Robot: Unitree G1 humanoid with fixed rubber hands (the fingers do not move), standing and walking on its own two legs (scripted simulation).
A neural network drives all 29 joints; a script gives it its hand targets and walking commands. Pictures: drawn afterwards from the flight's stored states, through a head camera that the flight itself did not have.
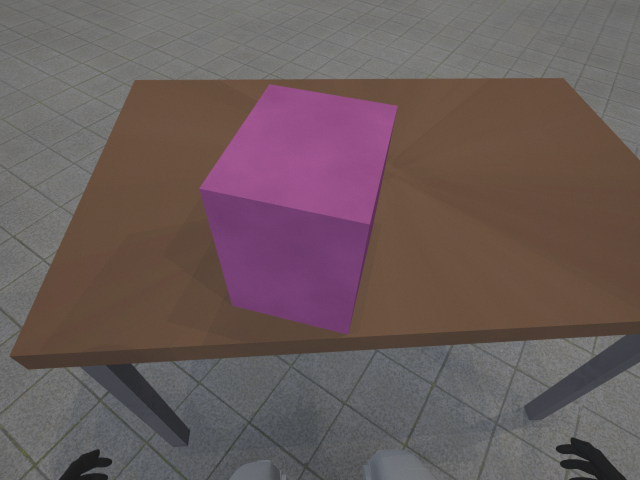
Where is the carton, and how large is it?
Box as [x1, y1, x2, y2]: [199, 84, 397, 334]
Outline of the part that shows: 269,84 199,188 232,305 347,334 372,227 397,106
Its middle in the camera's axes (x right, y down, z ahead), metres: -0.02 -0.03 +0.54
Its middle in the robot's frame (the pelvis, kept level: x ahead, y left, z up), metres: +0.44 +0.01 +0.08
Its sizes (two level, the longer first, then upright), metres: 0.214 0.175 0.235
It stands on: a table, 0.70 m high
